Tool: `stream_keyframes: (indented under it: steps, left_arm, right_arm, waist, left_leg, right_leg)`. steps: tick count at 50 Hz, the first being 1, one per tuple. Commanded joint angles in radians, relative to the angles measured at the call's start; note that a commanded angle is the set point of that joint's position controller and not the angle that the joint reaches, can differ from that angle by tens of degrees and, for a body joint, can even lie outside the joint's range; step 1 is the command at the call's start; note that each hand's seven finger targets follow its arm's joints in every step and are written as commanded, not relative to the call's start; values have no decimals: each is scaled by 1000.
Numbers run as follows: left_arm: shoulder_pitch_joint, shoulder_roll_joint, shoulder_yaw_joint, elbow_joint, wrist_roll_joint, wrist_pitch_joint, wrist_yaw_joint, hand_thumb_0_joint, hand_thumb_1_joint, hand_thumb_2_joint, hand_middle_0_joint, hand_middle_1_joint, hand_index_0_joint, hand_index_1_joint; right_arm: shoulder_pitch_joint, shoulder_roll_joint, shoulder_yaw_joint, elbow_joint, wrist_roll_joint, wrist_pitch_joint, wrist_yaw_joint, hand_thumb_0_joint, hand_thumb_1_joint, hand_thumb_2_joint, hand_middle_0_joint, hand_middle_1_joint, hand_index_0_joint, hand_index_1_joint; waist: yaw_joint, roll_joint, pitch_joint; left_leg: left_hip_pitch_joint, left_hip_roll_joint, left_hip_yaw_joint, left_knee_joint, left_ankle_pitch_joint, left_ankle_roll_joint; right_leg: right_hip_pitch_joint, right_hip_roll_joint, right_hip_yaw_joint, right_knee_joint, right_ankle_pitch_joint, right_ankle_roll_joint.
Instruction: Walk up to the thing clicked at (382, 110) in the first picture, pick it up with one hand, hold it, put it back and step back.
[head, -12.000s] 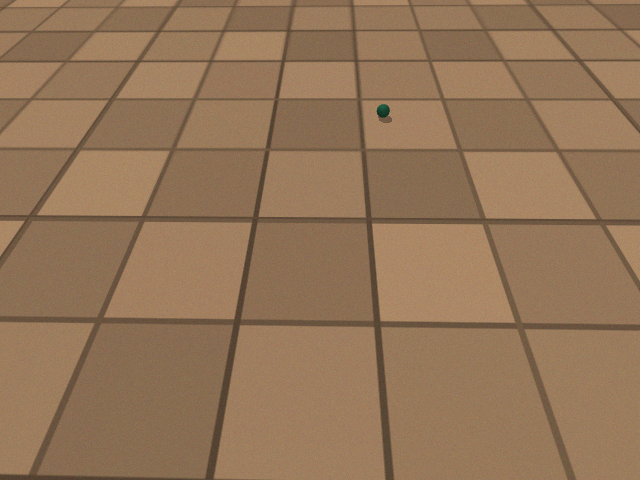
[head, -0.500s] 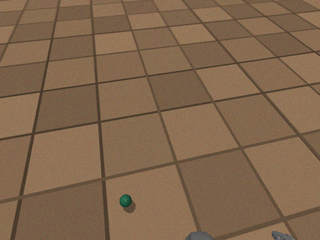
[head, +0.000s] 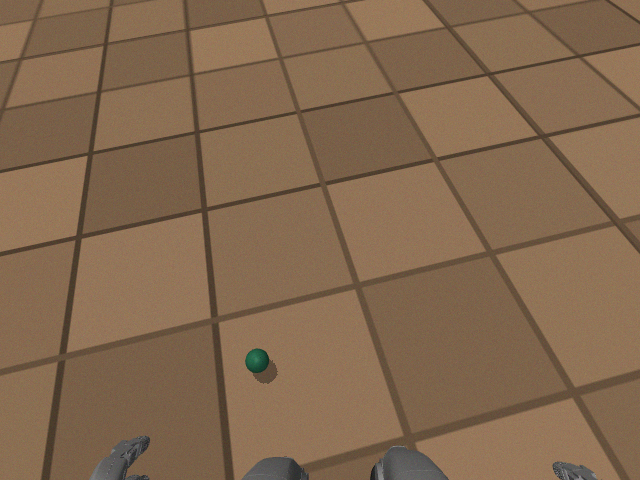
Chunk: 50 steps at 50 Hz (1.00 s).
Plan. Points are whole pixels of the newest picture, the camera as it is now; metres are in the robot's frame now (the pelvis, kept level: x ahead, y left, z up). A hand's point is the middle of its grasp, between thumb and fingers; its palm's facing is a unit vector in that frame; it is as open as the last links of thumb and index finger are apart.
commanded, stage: walk up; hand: left
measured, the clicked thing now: (257, 360) +0.49 +0.26 -0.72
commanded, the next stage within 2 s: none
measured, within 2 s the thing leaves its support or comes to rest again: neither
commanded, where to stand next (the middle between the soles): +0.10 +0.02 m, yaw -1 degrees
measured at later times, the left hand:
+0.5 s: hand out of the picture +0.09 +0.28 -0.14, palm faces -0.02 -0.90 -0.44, open 7.4 cm
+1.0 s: hand out of the picture -0.02 +0.31 -0.16, palm faces -0.08 -0.92 -0.38, open 7.4 cm
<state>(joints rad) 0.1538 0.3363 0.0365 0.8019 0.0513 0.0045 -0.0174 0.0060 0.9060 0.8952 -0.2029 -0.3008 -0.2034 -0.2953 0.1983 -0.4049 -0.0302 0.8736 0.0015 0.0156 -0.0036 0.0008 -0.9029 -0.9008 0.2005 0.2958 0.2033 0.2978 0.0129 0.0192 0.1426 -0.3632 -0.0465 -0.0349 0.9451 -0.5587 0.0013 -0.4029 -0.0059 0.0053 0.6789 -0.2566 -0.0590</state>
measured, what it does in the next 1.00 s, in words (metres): steps on the spot: left foot, then right foot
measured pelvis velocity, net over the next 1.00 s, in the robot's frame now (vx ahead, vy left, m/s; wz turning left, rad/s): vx -0.07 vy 0.03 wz -0.04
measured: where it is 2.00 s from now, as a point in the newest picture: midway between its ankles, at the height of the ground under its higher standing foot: outside the picture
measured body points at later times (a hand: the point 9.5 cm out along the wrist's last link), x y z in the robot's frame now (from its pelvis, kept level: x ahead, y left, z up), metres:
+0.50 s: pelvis +0.00 +0.00 -0.01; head +0.06 -0.02 +0.44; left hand +0.09 +0.32 -0.11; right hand +0.07 -0.32 -0.14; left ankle -0.03 +0.13 -0.66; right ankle +0.13 -0.13 -0.72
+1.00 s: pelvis -0.07 +0.03 +0.00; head -0.04 +0.04 +0.45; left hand -0.02 +0.36 -0.13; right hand -0.01 -0.31 -0.10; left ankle -0.04 +0.14 -0.72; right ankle -0.07 -0.10 -0.72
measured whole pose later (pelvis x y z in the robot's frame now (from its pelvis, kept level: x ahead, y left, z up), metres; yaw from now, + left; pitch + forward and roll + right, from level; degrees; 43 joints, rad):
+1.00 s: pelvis -0.07 +0.03 +0.00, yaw -2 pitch -2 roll -2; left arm 0.26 0.42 0.06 0.97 0.03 0.01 -0.01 0.01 0.91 0.90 -0.20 -0.30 -0.20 -0.29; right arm 0.24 -0.41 -0.05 0.88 -0.04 -0.01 0.01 0.00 -0.90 -0.90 0.20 0.30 0.21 0.30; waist 0.00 -0.01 0.11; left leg -0.33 0.06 0.04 0.74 -0.37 0.01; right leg -0.26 0.04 0.04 0.66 -0.39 -0.01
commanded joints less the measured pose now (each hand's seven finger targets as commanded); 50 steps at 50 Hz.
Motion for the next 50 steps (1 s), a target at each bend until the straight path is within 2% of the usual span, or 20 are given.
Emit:
stream_keyframes:
  steps: [1, 3, 4, 5, 6, 11, 17, 18, 19, 20, 24, 31, 32, 33, 34, 35, 38, 44, 48, 50]
  left_arm:
    - [159, 347, 112, -40, -11, -28, 6, 0, 900, 900, -200, -300, -200, -300]
    - [58, 327, 93, -63, -17, -18, -1, 0, 900, 900, -200, -300, -200, -300]
    - [34, 253, 69, -79, -21, -18, -1, 0, 900, 900, -200, -300, -200, -300]
    - [-26, 198, 58, -103, -36, -28, 2, 0, 900, 900, -200, -300, -200, -300]
    - [-79, 307, 83, -96, -19, -43, 9, 0, 900, 900, -200, -300, -200, -300]
    - [102, 260, 70, 12, -41, -70, -19, 0, 900, 900, -200, -300, -200, -300]
    - [192, 271, 71, 94, -54, -74, 61, 0, 900, 900, -200, -300, -200, -300]
    - [226, 316, 83, 103, -45, -81, 70, 0, 900, 900, -200, -300, -200, -300]
    - [142, 378, 94, 31, -30, -74, 59, 0, 900, 900, -200, -300, -200, -300]
    - [105, 402, 86, 10, -41, -61, 61, 0, 900, 900, -200, -300, -200, -300]
    - [21, 344, 80, -39, -38, -31, 69, 0, 900, 900, -200, -300, -200, -300]
    - [-54, 354, 79, -54, -18, 16, 62, 0, 900, 900, -200, -300, -200, -300]
    - [-20, 310, 67, -45, -24, 27, 59, 0, 900, 900, -200, -300, -200, -300]
    - [1, 248, 52, -45, -37, 31, 58, 0, 900, 900, -200, -300, -200, -300]
    - [-63, 274, 67, -54, -38, 27, 71, 0, 900, 900, -200, -300, -200, -300]
    - [-136, 334, 90, -47, -27, 22, 76, 0, 900, 900, -200, -300, -200, -300]
    - [48, 286, 80, 33, -56, 22, 58, 0, 900, 900, -200, -300, -200, -300]
    - [-28, 263, 67, 16, -27, -14, 18, 0, 900, 900, -200, -300, -200, -300]
    - [91, 237, 60, 75, -20, -40, 15, 0, 900, 900, -200, -300, -200, -300]
    - [176, 298, 79, 100, -9, -62, 24, 0, 900, 900, -200, -300, -200, -300]
  right_arm:
    - [63, -199, -70, -61, -28, -49, 20, 0, -900, -900, 200, 300, 200, 300]
    - [191, -178, -83, -17, -35, -63, 24, 0, -900, -900, 200, 300, 200, 300]
    - [244, -219, -104, -3, -49, -71, 22, 0, -900, -900, 200, 300, 200, 300]
    - [218, -338, -126, -29, -64, -71, 23, 0, -900, -900, 200, 300, 200, 300]
    - [187, -343, -126, -52, -42, -74, 27, 0, -900, -900, 200, 300, 200, 300]
    - [84, -238, -88, -75, -33, -96, 25, 0, -900, -900, 200, 300, 200, 300]
    - [53, -175, -69, -123, -33, 3, 34, 0, -900, -900, 200, 300, 200, 300]
    - [112, -146, -61, -113, -25, 10, 34, 0, -900, -900, 200, 300, 200, 300]
    - [133, -103, -46, -109, 18, 14, 14, 0, -900, -900, 200, 300, 200, 300]
    - [163, -163, -72, -100, 20, 35, -9, 0, -900, -900, 200, 300, 200, 300]
    - [219, -206, -104, -73, 8, 50, -17, 0, -900, -900, 200, 300, 200, 300]
    - [242, -195, -104, -27, -13, 36, 8, 0, -900, -900, 200, 300, 200, 300]
    - [233, -199, -108, -13, -28, 26, 8, 0, -900, -900, 200, 300, 200, 300]
    - [191, -257, -116, -35, -54, 19, 6, 0, -900, -900, 200, 300, 200, 300]
    - [79, -402, -139, -86, -37, 20, 9, 0, -900, -900, 200, 300, 200, 300]
    - [-8, -392, -136, -102, -37, 5, 4, 0, -900, -900, 200, 300, 200, 300]
    - [-84, -273, -102, -97, -34, -29, -26, 0, -900, -900, 200, 300, 200, 300]
    - [58, -263, -104, -53, -46, -59, -14, 0, -900, -900, 200, 300, 200, 300]
    - [26, -274, -94, -68, -39, -47, 2, 0, -900, -900, 200, 300, 200, 300]
    - [15, -193, -65, -89, -20, -45, 7, 0, -900, -900, 200, 300, 200, 300]
  waist:
    - [57, -198, -169]
    - [-62, -126, -153]
    - [-104, 50, -131]
    - [-107, 233, -27]
    - [-120, 76, 108]
    - [-31, 139, -15]
    - [15, 81, -74]
    - [32, -28, -108]
    - [6, -237, -79]
    - [1, -238, -129]
    - [-36, -169, -231]
    - [-39, -236, -231]
    - [-36, -146, -204]
    - [-40, 68, -137]
    - [-75, 270, -77]
    - [-72, 157, 20]
    - [27, 28, -61]
    - [-72, 129, -137]
    - [-13, 161, -113]
    - [28, 22, -160]
  left_leg:
    - [-38, 18, 46, -297, -33, 40]
    - [301, 9, 75, -577, 192, 85]
    - [483, 110, -154, -719, 24, 124]
    - [433, 393, -618, -821, -398, 213]
    - [242, 472, -654, -841, -379, 293]
    - [184, 232, -146, -718, 122, 189]
    - [-34, 127, 12, -324, 424, 127]
    - [-77, 91, 17, -185, 293, 98]
    - [-142, -10, 13, -15, 83, 40]
    - [-57, -13, -68, 169, -113, 30]
    - [-11, 8, -109, 352, 5, 10]
    - [131, 16, 74, -290, 113, 10]
    - [185, 11, 30, -366, 143, 17]
    - [154, 165, -257, -532, -15, 76]
    - [-112, 439, -629, -705, -103, 238]
    - [-237, 470, -665, -725, -16, 289]
    - [-28, 297, -293, -518, 297, 175]
    - [257, 309, -269, -507, 175, 207]
    - [117, 265, -165, -451, 243, 182]
    - [-100, 171, -66, -244, 248, 99]
  right_leg:
    - [258, -269, 394, -364, -415, -163]
    - [-6, -183, 223, -280, -421, -74]
    - [-246, -66, 89, -57, -406, 4]
    - [-513, 84, -42, 177, -312, 50]
    - [-472, -30, 108, 222, -245, 39]
    - [-126, -18, 31, 109, -60, 55]
    - [295, 15, -60, -190, 180, 54]
    - [357, -61, 59, -235, 213, 42]
    - [275, -307, 347, -300, 575, -41]
    - [158, -445, 508, -325, 662, -219]
    - [79, -315, 277, -235, 376, -190]
    - [-14, -241, 202, -178, -123, -110]
    - [-112, -187, 178, -72, -219, -67]
    - [-286, -63, 115, 127, -338, -10]
    - [-248, 67, 61, 361, -365, 41]
    - [-200, 44, 188, 486, -348, 39]
    - [-213, 88, 212, 597, -151, 29]
    - [-140, 23, 89, 163, -262, 66]
    - [142, 50, -33, -200, -165, 22]
    - [401, -38, 200, -287, -164, -38]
